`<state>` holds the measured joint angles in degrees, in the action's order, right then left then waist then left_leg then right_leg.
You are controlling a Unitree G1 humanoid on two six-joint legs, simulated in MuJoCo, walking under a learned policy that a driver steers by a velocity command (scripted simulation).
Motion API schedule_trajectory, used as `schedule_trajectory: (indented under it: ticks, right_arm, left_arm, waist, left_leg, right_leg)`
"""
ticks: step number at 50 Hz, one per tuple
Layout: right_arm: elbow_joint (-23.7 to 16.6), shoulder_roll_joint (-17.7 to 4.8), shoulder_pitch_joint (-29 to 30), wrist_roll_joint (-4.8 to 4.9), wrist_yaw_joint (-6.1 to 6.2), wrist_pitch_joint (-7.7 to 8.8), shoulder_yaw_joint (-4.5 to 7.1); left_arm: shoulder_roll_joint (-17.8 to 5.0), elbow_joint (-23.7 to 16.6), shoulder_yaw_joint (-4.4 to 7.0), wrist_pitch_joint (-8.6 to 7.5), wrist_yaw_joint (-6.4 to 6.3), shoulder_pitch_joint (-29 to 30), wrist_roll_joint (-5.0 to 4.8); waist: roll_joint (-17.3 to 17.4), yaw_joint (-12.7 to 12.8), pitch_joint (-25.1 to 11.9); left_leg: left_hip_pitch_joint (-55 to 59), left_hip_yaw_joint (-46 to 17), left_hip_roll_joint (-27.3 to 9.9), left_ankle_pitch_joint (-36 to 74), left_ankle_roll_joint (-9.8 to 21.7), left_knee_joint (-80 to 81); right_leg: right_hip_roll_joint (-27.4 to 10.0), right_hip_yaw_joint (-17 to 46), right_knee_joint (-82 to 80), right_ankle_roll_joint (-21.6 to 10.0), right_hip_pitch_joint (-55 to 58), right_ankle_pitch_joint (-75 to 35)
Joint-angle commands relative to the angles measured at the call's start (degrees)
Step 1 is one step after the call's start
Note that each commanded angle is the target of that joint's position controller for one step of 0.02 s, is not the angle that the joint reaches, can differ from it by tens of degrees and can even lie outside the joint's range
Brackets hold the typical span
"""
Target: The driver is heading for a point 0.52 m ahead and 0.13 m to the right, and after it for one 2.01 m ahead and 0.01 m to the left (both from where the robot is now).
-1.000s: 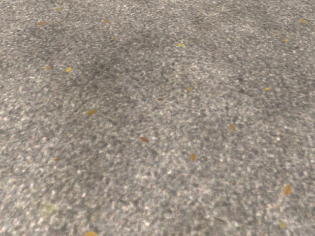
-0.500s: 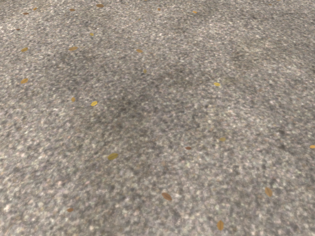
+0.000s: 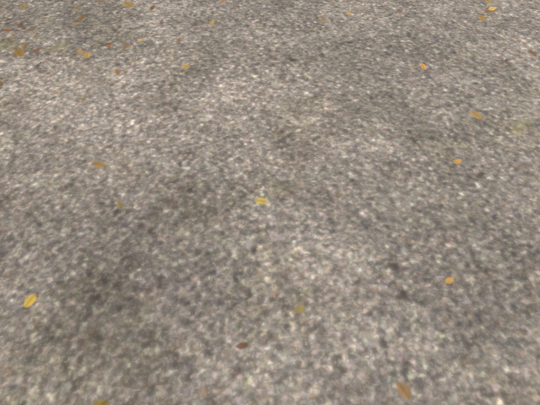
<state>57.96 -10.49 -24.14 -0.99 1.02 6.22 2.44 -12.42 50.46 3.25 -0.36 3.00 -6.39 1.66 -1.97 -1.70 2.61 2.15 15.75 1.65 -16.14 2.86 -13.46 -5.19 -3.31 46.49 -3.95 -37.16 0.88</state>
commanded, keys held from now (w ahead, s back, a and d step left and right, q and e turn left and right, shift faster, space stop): w+e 0.48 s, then w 0.06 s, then w+q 0.46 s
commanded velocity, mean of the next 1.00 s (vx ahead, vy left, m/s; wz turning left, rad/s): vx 0.50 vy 0.00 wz -0.24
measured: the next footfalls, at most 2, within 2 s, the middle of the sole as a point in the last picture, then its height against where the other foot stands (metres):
right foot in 0.16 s outside the picture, level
left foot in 0.72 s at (284, 359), level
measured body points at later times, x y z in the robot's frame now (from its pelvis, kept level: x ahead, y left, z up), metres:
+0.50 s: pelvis +0.26 -0.06 +0.00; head +0.29 -0.08 +0.45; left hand +0.33 +0.22 -0.12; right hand +0.36 -0.34 -0.11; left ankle +0.44 +0.09 -0.67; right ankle +0.19 -0.08 -0.74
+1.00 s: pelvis +0.55 -0.09 +0.00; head +0.58 -0.08 +0.45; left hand +0.75 +0.12 -0.11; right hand +0.49 -0.35 -0.12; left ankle +0.55 -0.02 -0.74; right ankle +0.60 -0.27 -0.68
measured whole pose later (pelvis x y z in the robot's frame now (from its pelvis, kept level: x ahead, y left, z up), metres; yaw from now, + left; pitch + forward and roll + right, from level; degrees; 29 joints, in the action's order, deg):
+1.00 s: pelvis +0.55 -0.09 +0.00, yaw -12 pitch +1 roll +0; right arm 51.4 -14.3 -22.9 0.0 -1.1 2.9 3.3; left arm -14.5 44.0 1.1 -2.7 1.2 -8.4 2.8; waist -2.2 -2.2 2.2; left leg -8.2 -3.6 7.6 -9.4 6.3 -17.4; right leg -4.8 3.1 52.1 1.5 -34.7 11.3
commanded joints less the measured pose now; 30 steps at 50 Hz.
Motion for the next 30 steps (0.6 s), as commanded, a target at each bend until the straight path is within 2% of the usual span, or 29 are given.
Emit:
schedule_trajectory:
  ticks: [1, 2, 4, 6, 7, 8, 9, 10, 11, 12, 13, 14, 15, 17, 19, 24, 27, 30]
  right_arm:
    - [-1.79, -7.91, -2.38, -0.05, 0.66, 0.27, 1.36]
    - [-1.54, -8.24, -2.83, -0.11, 0.85, -0.07, 1.43]
    - [-1.58, -9.53, -2.25, -0.28, 1.22, -0.70, 1.75]
    - [-1.98, -11.34, -1.26, -0.45, 1.35, -1.69, 2.33]
    - [-2.46, -12.05, -0.85, -0.34, 1.10, -2.26, 2.57]
    - [-3.69, -12.04, 0.46, -0.10, 0.69, -2.47, 2.59]
    - [-7.55, -5.29, -1.43, 0.66, -0.34, -2.15, 1.33]
    - [-10.74, -9.05, 5.21, 0.44, -0.85, -1.37, 2.11]
    - [-12.39, -8.87, 10.10, 0.50, -1.17, -0.59, 1.88]
    - [-12.17, -8.58, 9.52, 0.71, -1.17, 0.05, 1.61]
    - [-11.24, -8.50, 8.33, 0.27, -0.95, -0.19, 1.74]
    - [-11.16, -8.31, 7.07, -0.89, -0.92, -1.27, 1.72]
    - [-10.94, -7.84, 6.20, -1.63, -1.09, -2.44, 1.66]
    - [-11.78, -7.04, 7.11, -1.93, -1.57, -3.94, 1.51]
    - [-13.59, -7.00, 11.45, -1.82, -1.80, -4.51, 1.39]
    - [-17.79, -7.83, 22.56, -1.42, -2.07, -4.69, 1.08]
    - [-19.32, -7.38, 26.74, -1.23, -2.57, -4.24, 0.40]
    - [-20.54, -7.05, 29.73, -0.82, -3.05, -3.48, -0.23]
  left_arm:
    - [-0.88, -5.46, -0.60, -0.69, 0.53, 6.74, 0.25]
    - [-1.20, -5.90, -0.53, -0.72, 0.57, 7.16, 0.37]
    - [-2.16, -5.83, -0.07, -0.65, 0.32, 5.42, 0.47]
    - [-3.81, -4.18, 0.86, -0.72, -0.20, -1.37, 0.55]
    - [-5.17, -2.50, 1.69, -1.14, -0.57, -7.28, 0.66]
    - [-8.28, -0.08, 3.14, -1.59, -1.31, -15.60, 1.35]
    - [-15.21, -0.55, 4.89, -1.55, -2.05, -16.24, 1.70]
    - [-16.70, -1.43, 5.18, -0.70, -2.06, -16.98, -0.21]
    - [-15.16, -1.07, 4.70, -0.40, -2.58, -14.28, -0.64]
    - [-11.99, -1.03, 3.91, -0.64, -2.81, -11.82, -1.06]
    - [-9.85, -1.40, 3.33, -1.12, -2.99, -9.12, -1.12]
    - [-8.34, -1.65, 2.76, -1.65, -3.22, -7.69, -1.57]
    - [-7.87, -1.87, 2.43, -2.32, -3.18, -7.50, -1.70]
    - [-9.21, -1.42, 2.56, -3.38, -2.99, -9.54, -1.99]
    - [-10.49, -1.20, 2.81, -3.61, -2.88, -12.19, -1.85]
    - [-10.80, -0.90, 2.75, -3.26, -2.90, -18.68, -1.72]
    - [-10.22, -0.43, 2.34, -3.37, -3.28, -21.27, -1.44]
    - [-9.62, 0.39, 1.67, -3.75, -3.73, -22.93, -0.84]
  waist:
    - [5.86, -0.32, 3.93]
    - [6.03, -0.17, 3.79]
    - [7.29, 1.34, 1.94]
    - [8.46, 4.39, -2.17]
    - [7.93, 6.72, -5.70]
    - [4.15, 11.01, -10.05]
    - [-8.68, 7.58, -14.69]
    - [-4.65, 8.77, -17.12]
    - [-0.37, 7.73, -8.65]
    - [2.47, 5.35, -4.34]
    - [4.77, 2.64, -1.74]
    - [4.35, 0.78, -1.70]
    - [3.67, -0.01, -2.51]
    - [2.85, -0.42, -2.67]
    - [1.57, 0.80, -1.69]
    - [-0.92, 5.07, -0.50]
    - [-1.60, 6.71, -0.14]
    - [-2.34, 7.89, 0.89]
  left_leg:
    - [-0.67, -3.14, -16.61, 32.64, 3.42, 3.42]
    - [1.28, -2.34, -17.10, 36.50, 3.37, 1.89]
    - [4.16, -0.47, -17.63, 51.68, 3.19, -3.99]
    - [5.43, 0.39, -18.03, 62.53, 3.41, -16.03]
    - [3.14, 0.41, -18.02, 59.35, 3.16, -26.20]
    - [-6.20, 0.87, -16.67, 46.22, 1.34, -41.58]
    - [-31.16, -0.17, -7.60, -2.90, -1.93, -62.96]
    - [-42.08, -13.29, -0.45, -14.21, -3.06, -72.15]
    - [-47.50, -16.97, -4.73, -8.16, -2.37, -69.95]
    - [-45.12, -16.96, -6.73, -3.72, -2.10, -64.28]
    - [-41.38, -17.17, -8.21, -2.31, -2.33, -59.45]
    - [-37.53, -17.43, -8.81, -1.98, -3.14, -56.55]
    - [-34.97, -17.51, -9.02, -1.91, -3.82, -54.50]
    - [-34.85, -16.47, -8.73, -0.90, -5.08, -50.95]
    - [-37.46, -15.68, -8.59, 3.15, -5.97, -46.53]
    - [-43.75, -15.90, -7.07, 12.09, -6.34, -35.09]
    - [-43.84, -15.08, -5.79, 15.04, -5.31, -28.59]
    - [-40.80, -12.87, -4.49, 16.10, -2.67, -22.06]
  right_leg:
    - [1.50, -3.88, -6.56, -1.37, 0.75, 0.18]
    - [2.19, -4.57, -7.87, -2.21, 1.49, 2.04]
    - [5.10, -6.44, -9.30, -4.41, 5.82, 7.27]
    - [8.93, -7.56, -10.56, -7.05, 13.40, 13.48]
    - [10.63, -6.88, -13.71, -8.54, 20.85, 14.20]
    - [8.13, -0.82, -19.06, -10.96, 33.85, 14.20]
    - [-9.76, 26.52, -20.60, -18.69, 52.06, 14.28]
    - [-14.62, 46.58, -29.95, -22.41, 54.17, 14.14]
    - [-13.63, 36.77, -31.40, -20.32, 48.96, 11.04]
    - [-11.70, 31.09, -32.21, -17.80, 41.78, 5.35]
    - [-8.49, 25.83, -32.75, -15.27, 35.92, -1.19]
    - [-6.05, 22.17, -33.24, -14.19, 32.16, -5.69]
    - [-4.53, 20.15, -33.42, -13.65, 30.37, -8.57]
    - [-2.57, 18.01, -33.77, -13.40, 28.84, -12.40]
    - [-1.42, 17.66, -34.55, -12.39, 28.59, -11.84]
    - [-0.76, 19.96, -33.95, -9.71, 34.61, -11.37]
    - [-1.00, 19.33, -32.84, -8.95, 38.67, -14.84]
    - [-2.49, 17.74, -32.87, -7.97, 41.80, -19.18]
